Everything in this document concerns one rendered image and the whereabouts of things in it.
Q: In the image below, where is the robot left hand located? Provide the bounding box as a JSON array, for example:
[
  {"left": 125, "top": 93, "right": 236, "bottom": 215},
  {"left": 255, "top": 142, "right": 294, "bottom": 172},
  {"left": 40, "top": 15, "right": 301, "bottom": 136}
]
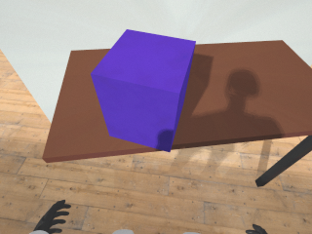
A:
[{"left": 33, "top": 200, "right": 71, "bottom": 234}]

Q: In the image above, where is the robot right hand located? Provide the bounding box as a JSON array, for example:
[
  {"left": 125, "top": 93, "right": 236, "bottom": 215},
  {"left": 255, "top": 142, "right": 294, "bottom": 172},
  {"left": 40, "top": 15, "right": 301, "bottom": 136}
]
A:
[{"left": 246, "top": 224, "right": 267, "bottom": 234}]

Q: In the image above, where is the table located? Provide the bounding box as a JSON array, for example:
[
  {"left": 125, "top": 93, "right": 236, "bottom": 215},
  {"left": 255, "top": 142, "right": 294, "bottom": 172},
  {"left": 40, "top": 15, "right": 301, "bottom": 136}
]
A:
[{"left": 42, "top": 40, "right": 312, "bottom": 187}]

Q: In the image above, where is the carton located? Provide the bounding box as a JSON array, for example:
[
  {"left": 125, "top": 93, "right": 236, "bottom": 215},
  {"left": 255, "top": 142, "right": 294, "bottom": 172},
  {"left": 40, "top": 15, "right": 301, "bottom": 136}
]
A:
[{"left": 91, "top": 29, "right": 196, "bottom": 152}]

